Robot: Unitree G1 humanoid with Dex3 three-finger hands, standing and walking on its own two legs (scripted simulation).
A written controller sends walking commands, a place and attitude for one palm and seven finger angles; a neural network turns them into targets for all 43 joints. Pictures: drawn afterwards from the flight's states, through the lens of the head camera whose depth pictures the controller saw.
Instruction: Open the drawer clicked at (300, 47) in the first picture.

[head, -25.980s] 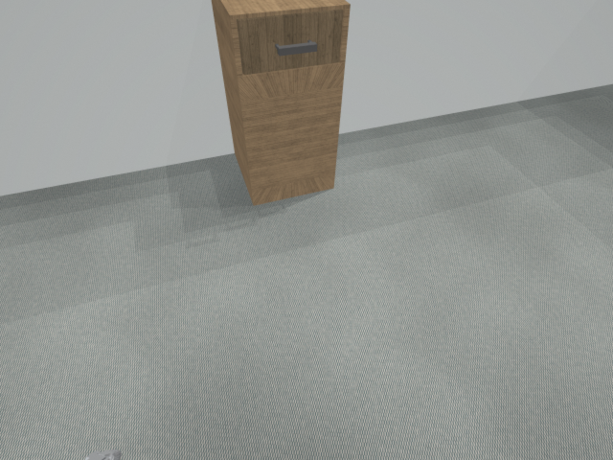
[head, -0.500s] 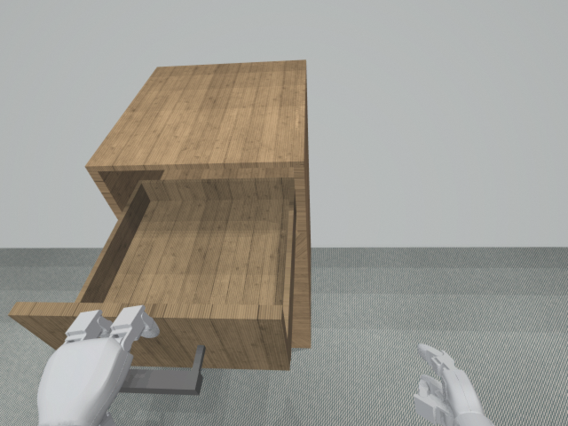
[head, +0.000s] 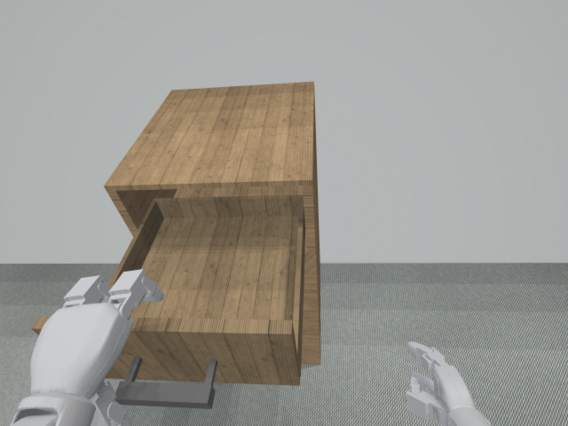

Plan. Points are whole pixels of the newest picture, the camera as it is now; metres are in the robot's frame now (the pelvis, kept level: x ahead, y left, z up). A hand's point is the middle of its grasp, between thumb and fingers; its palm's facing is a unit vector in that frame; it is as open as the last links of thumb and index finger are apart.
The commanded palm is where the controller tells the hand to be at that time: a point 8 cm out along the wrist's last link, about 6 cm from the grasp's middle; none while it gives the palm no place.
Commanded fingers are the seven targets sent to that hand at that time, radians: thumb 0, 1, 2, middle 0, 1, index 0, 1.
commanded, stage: lift the hand off the handle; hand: left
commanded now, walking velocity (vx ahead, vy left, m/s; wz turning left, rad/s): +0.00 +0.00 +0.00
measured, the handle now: (169, 379) +0.18 +0.22 -0.03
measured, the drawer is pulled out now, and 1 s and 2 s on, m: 0.30 0.30 0.30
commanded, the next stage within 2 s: draw the hand back to the body in 0.08 s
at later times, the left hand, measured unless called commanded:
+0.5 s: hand (110, 355) +0.15 +0.23 +0.11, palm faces +0.06 -0.12 -0.99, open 13.8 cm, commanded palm +0.12 +0.23 +0.17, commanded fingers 0.00 -0.50 0.30 -0.30 -1.20 -0.30 -1.20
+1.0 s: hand (124, 331) +0.17 +0.20 +0.15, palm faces +0.34 -0.85 -0.40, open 13.3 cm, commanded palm +0.12 +0.25 +0.18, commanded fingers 0.00 -0.08 0.48 -0.27 -0.93 -0.27 -0.93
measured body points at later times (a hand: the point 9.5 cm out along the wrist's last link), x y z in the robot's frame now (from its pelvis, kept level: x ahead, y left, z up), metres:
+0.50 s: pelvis -0.01 -0.01 +0.00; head -0.02 -0.05 +0.45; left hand +0.15 +0.23 +0.17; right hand +0.21 -0.20 -0.08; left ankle -0.02 +0.08 -0.74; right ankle -0.01 -0.11 -0.74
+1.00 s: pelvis +0.00 -0.01 +0.01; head -0.02 -0.03 +0.45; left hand +0.14 +0.24 +0.18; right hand +0.21 -0.20 -0.07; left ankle -0.02 +0.08 -0.74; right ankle -0.01 -0.11 -0.74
